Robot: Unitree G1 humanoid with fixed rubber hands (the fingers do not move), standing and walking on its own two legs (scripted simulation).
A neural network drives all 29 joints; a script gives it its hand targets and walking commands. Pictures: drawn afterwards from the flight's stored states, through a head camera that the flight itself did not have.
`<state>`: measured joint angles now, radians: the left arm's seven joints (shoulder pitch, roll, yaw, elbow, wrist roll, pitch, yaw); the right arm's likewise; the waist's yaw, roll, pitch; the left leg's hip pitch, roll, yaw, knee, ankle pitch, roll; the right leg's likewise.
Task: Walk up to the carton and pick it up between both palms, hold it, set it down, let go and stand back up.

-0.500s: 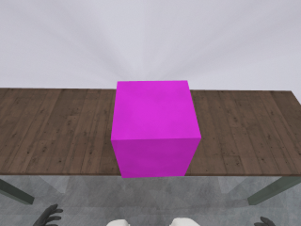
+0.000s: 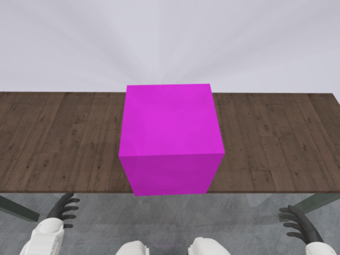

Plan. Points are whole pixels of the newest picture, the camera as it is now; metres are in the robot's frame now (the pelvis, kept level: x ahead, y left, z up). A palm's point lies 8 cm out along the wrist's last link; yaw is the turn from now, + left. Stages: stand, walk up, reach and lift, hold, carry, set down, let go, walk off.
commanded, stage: reach and lift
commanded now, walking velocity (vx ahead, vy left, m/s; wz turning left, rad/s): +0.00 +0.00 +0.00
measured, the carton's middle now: (169, 143) +0.38 +0.01 -0.02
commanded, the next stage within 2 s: none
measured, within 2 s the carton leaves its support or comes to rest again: neither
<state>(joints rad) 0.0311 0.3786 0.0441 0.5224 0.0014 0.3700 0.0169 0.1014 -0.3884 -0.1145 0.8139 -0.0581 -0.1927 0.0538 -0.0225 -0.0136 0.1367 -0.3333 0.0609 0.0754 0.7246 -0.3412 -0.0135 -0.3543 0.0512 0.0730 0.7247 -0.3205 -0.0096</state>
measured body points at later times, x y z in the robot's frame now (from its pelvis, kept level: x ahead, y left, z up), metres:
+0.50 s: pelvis +0.00 +0.02 +0.02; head +0.02 +0.06 +0.46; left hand +0.19 +0.27 -0.07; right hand +0.16 -0.26 -0.03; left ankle +0.03 +0.13 -0.71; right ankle +0.04 -0.11 -0.71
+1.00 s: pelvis +0.03 +0.01 +0.03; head +0.05 +0.03 +0.48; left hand +0.21 +0.24 -0.03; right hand +0.21 -0.25 -0.01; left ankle +0.03 +0.13 -0.71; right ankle +0.04 -0.11 -0.71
